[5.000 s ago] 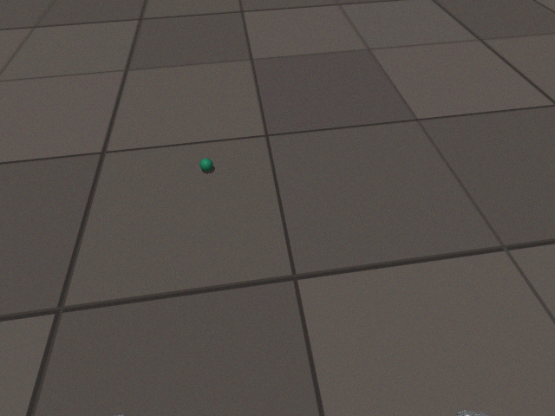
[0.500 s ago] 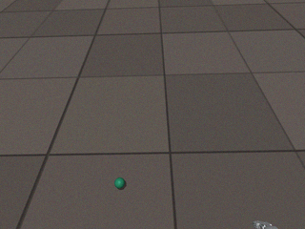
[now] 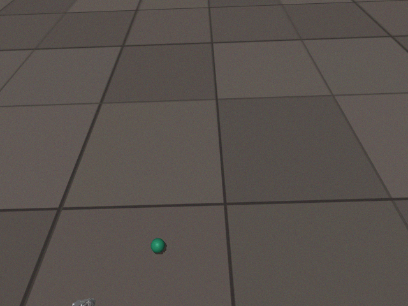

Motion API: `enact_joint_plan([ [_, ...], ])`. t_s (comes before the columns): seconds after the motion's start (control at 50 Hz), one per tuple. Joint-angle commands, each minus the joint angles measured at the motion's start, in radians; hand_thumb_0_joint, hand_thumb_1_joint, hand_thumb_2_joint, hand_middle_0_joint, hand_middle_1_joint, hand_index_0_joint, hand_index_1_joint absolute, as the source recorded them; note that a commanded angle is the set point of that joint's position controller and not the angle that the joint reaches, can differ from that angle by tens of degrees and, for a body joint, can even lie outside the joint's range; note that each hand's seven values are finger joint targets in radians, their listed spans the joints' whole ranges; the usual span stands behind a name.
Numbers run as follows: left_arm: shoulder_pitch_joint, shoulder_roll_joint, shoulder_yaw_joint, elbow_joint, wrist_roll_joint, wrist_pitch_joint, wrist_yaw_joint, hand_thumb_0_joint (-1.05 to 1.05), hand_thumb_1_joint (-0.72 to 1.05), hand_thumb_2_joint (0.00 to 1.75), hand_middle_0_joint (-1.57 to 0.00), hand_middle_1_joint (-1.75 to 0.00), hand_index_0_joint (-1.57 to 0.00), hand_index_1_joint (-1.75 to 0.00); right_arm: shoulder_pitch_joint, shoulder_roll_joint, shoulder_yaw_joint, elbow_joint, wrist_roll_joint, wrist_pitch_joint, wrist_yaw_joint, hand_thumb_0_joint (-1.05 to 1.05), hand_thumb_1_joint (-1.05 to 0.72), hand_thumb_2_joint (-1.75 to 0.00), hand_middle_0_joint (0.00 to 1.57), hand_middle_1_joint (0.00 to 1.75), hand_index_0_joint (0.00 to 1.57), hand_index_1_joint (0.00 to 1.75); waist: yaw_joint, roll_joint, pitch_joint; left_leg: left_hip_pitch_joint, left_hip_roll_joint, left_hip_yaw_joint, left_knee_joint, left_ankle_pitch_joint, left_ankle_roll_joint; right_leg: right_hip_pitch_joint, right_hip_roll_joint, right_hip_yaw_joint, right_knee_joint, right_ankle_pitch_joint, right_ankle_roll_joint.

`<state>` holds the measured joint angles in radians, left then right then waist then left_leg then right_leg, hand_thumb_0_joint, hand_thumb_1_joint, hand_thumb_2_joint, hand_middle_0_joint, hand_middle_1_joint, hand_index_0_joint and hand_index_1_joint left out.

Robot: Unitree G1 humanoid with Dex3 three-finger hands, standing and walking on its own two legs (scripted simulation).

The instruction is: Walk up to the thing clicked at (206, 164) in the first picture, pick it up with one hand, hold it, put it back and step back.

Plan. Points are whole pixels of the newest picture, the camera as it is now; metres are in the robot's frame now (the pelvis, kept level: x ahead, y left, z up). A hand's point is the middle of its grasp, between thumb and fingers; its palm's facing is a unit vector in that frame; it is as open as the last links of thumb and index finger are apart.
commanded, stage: walk up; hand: left
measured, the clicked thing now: (157, 245) +0.47 +0.27 -0.75
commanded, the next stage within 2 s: none
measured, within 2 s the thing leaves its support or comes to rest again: neither
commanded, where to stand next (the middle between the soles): +0.05 +0.00 m, yaw -2 degrees
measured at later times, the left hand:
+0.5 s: hand out of the picture +0.05 +0.32 -0.19, palm faces +0.00 -0.93 -0.37, open 7.4 cm
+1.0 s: hand out of the picture +0.05 +0.24 -0.15, palm faces -0.07 -0.92 -0.39, open 7.4 cm
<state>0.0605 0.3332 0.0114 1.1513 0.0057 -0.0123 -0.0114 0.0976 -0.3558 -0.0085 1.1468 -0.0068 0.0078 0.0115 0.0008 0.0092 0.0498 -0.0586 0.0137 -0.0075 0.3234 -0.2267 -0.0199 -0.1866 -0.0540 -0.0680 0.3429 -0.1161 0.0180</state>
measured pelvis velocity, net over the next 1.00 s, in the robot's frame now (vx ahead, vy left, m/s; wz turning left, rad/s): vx -0.04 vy -0.02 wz -0.05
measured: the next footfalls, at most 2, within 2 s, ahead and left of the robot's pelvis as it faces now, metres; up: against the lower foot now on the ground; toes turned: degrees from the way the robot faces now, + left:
right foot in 0.82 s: -0.01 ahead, -0.12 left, +0.00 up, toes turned -1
left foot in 1.24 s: +0.03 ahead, +0.13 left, +0.00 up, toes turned -2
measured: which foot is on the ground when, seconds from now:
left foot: down 0.00-0.84, up 0.86-1.00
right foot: down 0.00-0.40, up 0.42-0.80, down 0.82-1.00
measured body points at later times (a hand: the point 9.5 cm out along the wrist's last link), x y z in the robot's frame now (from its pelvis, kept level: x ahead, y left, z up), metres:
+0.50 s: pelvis -0.08 +0.05 -0.03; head -0.02 +0.08 +0.42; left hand +0.05 +0.37 -0.16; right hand -0.03 -0.28 -0.14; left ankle -0.09 +0.17 -0.75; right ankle -0.01 -0.11 -0.70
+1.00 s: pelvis -0.04 -0.02 -0.02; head -0.03 -0.04 +0.43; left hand +0.05 +0.29 -0.12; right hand -0.01 -0.35 -0.14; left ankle -0.04 +0.13 -0.69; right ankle -0.04 -0.13 -0.75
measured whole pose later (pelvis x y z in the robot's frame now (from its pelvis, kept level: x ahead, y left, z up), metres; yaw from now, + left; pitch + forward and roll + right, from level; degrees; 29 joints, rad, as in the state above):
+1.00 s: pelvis -0.04 -0.02 -0.02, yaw -3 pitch -4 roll +0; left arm 0.21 0.36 0.03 0.91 0.01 -0.03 -0.02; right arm 0.27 -0.44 -0.06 0.91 -0.01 0.01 -0.01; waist -0.01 0.06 0.10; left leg -0.39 -0.01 -0.09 1.01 -0.46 0.01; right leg -0.22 0.01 -0.01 0.58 -0.30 -0.02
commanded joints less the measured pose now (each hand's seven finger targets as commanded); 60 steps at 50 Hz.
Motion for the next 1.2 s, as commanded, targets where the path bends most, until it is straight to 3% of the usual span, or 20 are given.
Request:
enact_joint_plan([
  [0.0,-0.05,0.223,0.047,-0.061,0.007,-0.023,0.017,0.0,0.9,0.9,-0.2,-0.3,-0.2,-0.3,-0.036,-0.209,-0.039,-0.06,0.001,-0.024,-0.012,0.0,-0.9,-0.9,0.2,0.3,0.2,0.3,0.006,-0.017,-0.084,-0.108,0.103,-0.074,-0.065,0.108,0.042,0.13,-0.093,0.101,-0.042,0.068,-0.021],
  [0.06,-0.052,0.218,0.046,-0.063,0.005,-0.023,0.016,0.0,0.9,0.9,-0.2,-0.3,-0.2,-0.3,-0.031,-0.207,-0.037,-0.062,0.001,-0.026,-0.012,0.0,-0.9,-0.9,0.2,0.3,0.2,0.3,0.008,-0.009,-0.078,-0.107,0.102,-0.076,-0.069,0.112,0.04,0.124,-0.091,0.102,-0.04,0.067,-0.02],
  [0.08,-0.063,0.29,0.076,-0.083,-0.009,-0.009,0.027,0.0,0.9,0.9,-0.2,-0.3,-0.2,-0.3,-0.048,-0.272,-0.067,-0.073,0.003,-0.002,-0.011,0.0,-0.9,-0.9,0.2,0.3,0.2,0.3,0.008,0.002,0.039,-0.172,0.086,-0.075,0.028,0.31,0.034,0.046,-0.112,0.106,0.035,0.297,-0.033],
  [0.14,-0.016,0.302,0.086,-0.124,-0.012,0.001,0.037,0.0,0.9,0.9,-0.2,-0.3,-0.2,-0.3,-0.023,-0.252,-0.076,-0.117,0.018,0.018,-0.014,0.0,-0.9,-0.9,0.2,0.3,0.2,0.3,0.009,-0.042,-0.105,-0.134,0.05,-0.04,0.188,0.341,0.036,0.079,-0.16,0.121,0.083,0.444,-0.088],
  [0.22,-0.082,0.342,0.107,-0.216,0.025,0.014,0.05,0.0,0.9,0.9,-0.2,-0.3,-0.2,-0.3,0.064,-0.218,-0.093,-0.173,-0.003,0.068,0.002,0.0,-0.9,-0.9,0.2,0.3,0.2,0.3,-0.001,-0.197,-0.141,-0.208,-0.013,-0.074,0.708,-0.343,0.033,-0.073,-0.396,0.303,0.0,0.326,-0.291],
  [0.34,-0.127,0.287,0.085,-0.272,0.037,0.054,0.035,0.0,0.9,0.9,-0.2,-0.3,-0.2,-0.3,0.21,-0.213,-0.12,-0.136,-0.02,0.029,0.005,0.0,-0.9,-0.9,0.2,0.3,0.2,0.3,-0.059,-0.141,-0.147,-0.1,-0.016,0.013,0.147,-0.095,0.03,-0.149,-0.174,0.118,0.279,-0.111,-0.146],
  [0.38,-0.055,0.194,0.071,-0.288,0.021,0.08,0.026,0.0,0.9,0.9,-0.2,-0.3,-0.2,-0.3,0.114,-0.395,-0.154,-0.195,-0.063,-0.001,-0.015,0.0,-0.9,-0.9,0.2,0.3,0.2,0.3,-0.014,0.239,-0.028,-0.18,0.277,-0.496,-0.095,-0.152,0.107,-0.409,0.097,0.15,0.634,-0.507,-0.038],
  [0.4,-0.097,0.263,0.091,-0.281,0.024,0.084,0.037,0.0,0.9,0.9,-0.2,-0.3,-0.2,-0.3,0.047,-0.456,-0.158,-0.228,-0.04,-0.008,-0.02,0.0,-0.9,-0.9,0.2,0.3,0.2,0.3,-0.046,0.206,-0.006,-0.365,0.392,-0.599,-0.126,-0.165,0.243,-0.312,0.07,0.286,0.715,-0.512,-0.029],
  [0.46,0.019,0.294,0.108,-0.241,0.015,0.087,0.022,0.0,0.9,0.9,-0.2,-0.3,-0.2,-0.3,-0.028,-0.362,-0.137,-0.247,-0.041,-0.04,-0.05,0.0,-0.9,-0.9,0.2,0.3,0.2,0.3,0.041,0.068,-0.018,-0.183,0.264,-0.319,0.034,0.074,0.195,-0.384,0.101,0.324,0.867,-0.303,-0.03],
  [0.58,-0.056,0.296,0.115,-0.331,0.048,0.057,-0.037,0.0,0.9,0.9,-0.2,-0.3,-0.2,-0.3,0.277,-0.354,-0.166,-0.23,-0.026,-0.087,-0.059,0.0,-0.9,-0.9,0.2,0.3,0.2,0.3,-0.092,0.095,-0.052,0.225,0.3,-0.334,0.046,0.028,0.225,-0.515,0.051,0.261,0.611,-0.32,-0.003],
  [0.64,-0.035,0.294,0.109,-0.328,0.038,0.039,-0.046,0.0,0.9,0.9,-0.2,-0.3,-0.2,-0.3,0.28,-0.37,-0.164,-0.266,-0.027,-0.092,-0.045,0.0,-0.9,-0.9,0.2,0.3,0.2,0.3,-0.095,0.145,0.02,0.128,0.322,-0.317,-0.012,-0.058,0.25,-0.467,0.041,0.213,0.547,-0.342,-0.01],
  [0.72,0.059,0.27,0.101,-0.294,0.021,0.009,-0.055,0.0,0.9,0.9,-0.2,-0.3,-0.2,-0.3,0.18,-0.351,-0.138,-0.324,-0.033,-0.081,-0.018,0.0,-0.9,-0.9,0.2,0.3,0.2,0.3,-0.044,0.218,0.057,-0.118,0.243,-0.148,-0.013,-0.12,0.222,-0.204,0.039,0.072,0.368,-0.344,-0.023],
  [0.78,0.269,0.25,0.116,-0.217,0.016,-0.009,-0.032,0.0,0.9,0.9,-0.2,-0.3,-0.2,-0.3,0.123,-0.294,-0.108,-0.345,-0.027,-0.048,-0.014,0.0,-0.9,-0.9,0.2,0.3,0.2,0.3,0.065,0.127,-0.009,-0.266,0.149,-0.016,0.275,0.072,0.154,0.137,0.077,0.014,0.107,-0.153,-0.033],
  [0.8,0.325,0.301,0.131,-0.212,0.022,-0.02,-0.018,0.0,0.9,0.9,-0.2,-0.3,-0.2,-0.3,0.167,-0.219,-0.082,-0.349,-0.014,-0.041,-0.017,0.0,-0.9,-0.9,0.2,0.3,0.2,0.3,0.087,-0.081,-0.055,-0.321,0.084,0.035,0.51,-0.013,0.11,0.221,0.031,0.123,0.023,-0.138,-0.034],
  [0.82,0.323,0.394,0.147,-0.238,0.035,-0.031,-0.004,0.0,0.9,0.9,-0.2,-0.3,-0.2,-0.3,0.178,-0.152,-0.056,-0.386,-0.005,-0.04,-0.021,0.0,-0.9,-0.9,0.2,0.3,0.2,0.3,0.068,-0.306,-0.037,-0.533,-0.035,0.021,0.7,-0.364,0.056,0.236,-0.218,0.535,-0.065,-0.161,-0.119],
  [0.84,0.262,0.438,0.142,-0.268,0.029,-0.026,-0.003,0.0,0.9,0.9,-0.2,-0.3,-0.2,-0.3,0.131,-0.245,-0.087,-0.378,-0.004,-0.031,-0.036,0.0,-0.9,-0.9,0.2,0.3,0.2,0.3,0.072,-0.178,-0.021,-0.502,-0.027,-0.1,0.77,-0.413,0.054,0.087,-0.35,0.713,-0.101,-0.233,-0.267],
  [0.86,0.214,0.413,0.138,-0.287,0.016,-0.024,-0.002,0.0,0.9,0.9,-0.2,-0.3,-0.2,-0.3,0.145,-0.281,-0.097,-0.351,0.005,-0.033,-0.042,0.0,-0.9,-0.9,0.2,0.3,0.2,0.3,0.051,-0.106,0.024,-0.494,-0.009,-0.143,0.813,-0.375,0.048,0.055,-0.325,0.629,-0.07,-0.178,-0.294],
  [0.92,0.142,0.333,0.109,-0.305,0.004,-0.041,0.018,0.0,0.9,0.9,-0.2,-0.3,-0.2,-0.3,0.228,-0.26,-0.091,-0.286,0.01,-0.024,-0.033,0.0,-0.9,-0.9,0.2,0.3,0.2,0.3,-0.002,-0.107,0.046,-0.449,0.016,-0.148,0.721,-0.225,0.035,0.005,-0.196,0.35,-0.015,-0.052,-0.207],
  [1.06,0.119,0.343,0.104,-0.341,0.0,-0.042,0.055,0.0,0.9,0.9,-0.2,-0.3,-0.2,-0.3,0.156,-0.241,-0.102,-0.317,-0.005,0.025,-0.015,0.0,-0.9,-0.9,0.2,0.3,0.2,0.3,0.011,-0.155,0.009,-0.338,-0.009,-0.113,0.632,-0.21,0.019,-0.053,-0.262,0.25,0.138,0.571,-0.247],
  [1.18,0.055,0.325,0.087,-0.365,-0.01,-0.009,0.061,0.0,0.9,0.9,-0.2,-0.3,-0.2,-0.3,0.176,-0.226,-0.109,-0.309,-0.008,0.003,-0.011,0.0,-0.9,-0.9,0.2,0.3,0.2,0.3,-0.028,-0.157,-0.093,-0.182,-0.026,0.016,0.242,0.033,0.044,-0.048,-0.169,0.17,0.375,0.431,-0.16],
])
